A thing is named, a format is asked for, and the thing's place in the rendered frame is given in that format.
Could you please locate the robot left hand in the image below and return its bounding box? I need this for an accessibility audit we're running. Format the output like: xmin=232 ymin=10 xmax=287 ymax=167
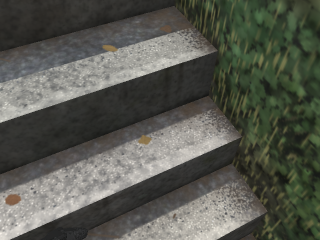
xmin=41 ymin=227 xmax=88 ymax=240

